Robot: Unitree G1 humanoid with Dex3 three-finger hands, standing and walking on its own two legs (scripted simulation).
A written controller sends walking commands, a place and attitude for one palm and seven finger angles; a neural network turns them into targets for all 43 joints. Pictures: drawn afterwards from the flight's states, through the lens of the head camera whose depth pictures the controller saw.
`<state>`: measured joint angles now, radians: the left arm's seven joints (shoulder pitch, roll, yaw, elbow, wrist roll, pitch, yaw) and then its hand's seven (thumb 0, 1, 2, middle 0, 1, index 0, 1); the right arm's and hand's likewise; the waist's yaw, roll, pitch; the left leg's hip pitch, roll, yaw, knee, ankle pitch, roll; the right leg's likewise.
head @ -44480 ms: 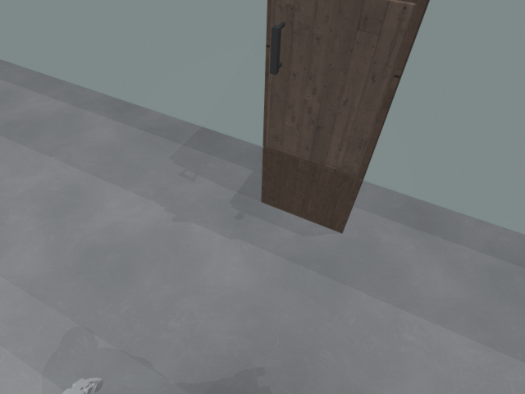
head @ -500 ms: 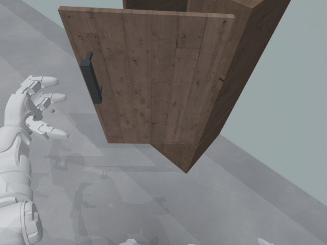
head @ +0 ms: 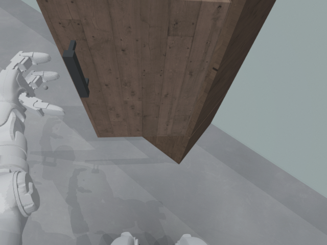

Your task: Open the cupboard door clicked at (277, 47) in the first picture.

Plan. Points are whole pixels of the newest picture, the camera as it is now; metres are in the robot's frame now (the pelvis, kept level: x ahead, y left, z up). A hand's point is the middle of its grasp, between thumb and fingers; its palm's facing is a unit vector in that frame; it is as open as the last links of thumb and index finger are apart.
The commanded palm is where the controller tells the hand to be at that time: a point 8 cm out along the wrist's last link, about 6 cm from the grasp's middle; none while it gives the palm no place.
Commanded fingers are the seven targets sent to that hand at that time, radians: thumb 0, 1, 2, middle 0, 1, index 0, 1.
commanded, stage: move the hooked fingers beside the handle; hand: left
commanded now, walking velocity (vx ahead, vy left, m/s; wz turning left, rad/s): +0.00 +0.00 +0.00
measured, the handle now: (79, 70) +0.53 +0.20 +0.08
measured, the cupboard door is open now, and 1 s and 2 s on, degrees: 41 41 41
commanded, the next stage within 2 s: slide the fingers in behind the handle in 0.96 s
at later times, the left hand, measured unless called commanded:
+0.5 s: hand (48, 80) +0.49 +0.26 +0.09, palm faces +0.03 -1.00 -0.01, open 14.0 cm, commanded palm +0.46 +0.31 +0.09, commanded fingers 0.00 -0.50 0.30 -0.30 -1.20 -0.30 -1.20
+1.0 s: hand (53, 80) +0.49 +0.25 +0.09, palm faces +0.02 -1.00 +0.00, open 14.0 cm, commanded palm +0.47 +0.30 +0.09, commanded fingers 0.00 -0.50 0.30 -0.30 -1.20 -0.30 -1.20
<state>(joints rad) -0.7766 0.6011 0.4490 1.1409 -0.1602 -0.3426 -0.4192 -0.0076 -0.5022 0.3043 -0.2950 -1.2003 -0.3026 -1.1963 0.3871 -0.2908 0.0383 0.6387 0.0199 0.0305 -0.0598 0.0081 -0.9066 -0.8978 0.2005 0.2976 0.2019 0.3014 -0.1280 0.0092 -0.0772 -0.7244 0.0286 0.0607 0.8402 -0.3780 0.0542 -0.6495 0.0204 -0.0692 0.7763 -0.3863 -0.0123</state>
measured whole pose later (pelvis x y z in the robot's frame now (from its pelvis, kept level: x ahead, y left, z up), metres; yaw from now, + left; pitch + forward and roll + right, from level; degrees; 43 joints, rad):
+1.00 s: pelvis +0.01 +0.00 -0.01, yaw +0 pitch +18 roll -4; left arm -0.87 0.63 0.45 1.19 -0.13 -0.34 -0.40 -0.01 -0.50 0.30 -0.29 -1.20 -0.30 -1.20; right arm 0.38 -0.28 0.05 0.61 0.01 0.08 -0.04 0.00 -0.91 -0.90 0.20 0.30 0.20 0.30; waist -0.15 0.01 -0.09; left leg -0.81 0.04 0.05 0.90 -0.41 0.06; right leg -0.73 0.03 -0.08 0.82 -0.41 -0.01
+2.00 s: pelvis +0.01 +0.00 -0.01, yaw +2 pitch +16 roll -3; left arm -0.82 0.47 0.32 1.12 -0.17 -0.37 -0.22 -0.01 -0.50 0.30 -0.30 -1.20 -0.10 -1.14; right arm 0.38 -0.27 0.02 0.68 0.01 0.05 -0.01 0.01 -0.91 -0.90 0.20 0.30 0.20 0.30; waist -0.11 0.02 -0.10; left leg -0.78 0.03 0.02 0.90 -0.41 0.04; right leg -0.69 0.02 -0.10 0.82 -0.42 -0.02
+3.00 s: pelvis +0.00 -0.01 -0.01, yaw +0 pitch +17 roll -2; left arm -0.85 0.46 0.35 1.14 -0.13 -0.37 -0.22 -0.01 -0.25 0.41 -0.32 -1.23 -0.33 -1.24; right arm 0.39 -0.27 0.02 0.64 0.01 0.06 -0.02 0.01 -0.91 -0.90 0.20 0.30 0.20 0.30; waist -0.14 0.02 -0.10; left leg -0.79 0.04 0.05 0.89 -0.40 0.03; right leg -0.71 0.04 -0.07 0.83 -0.42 -0.03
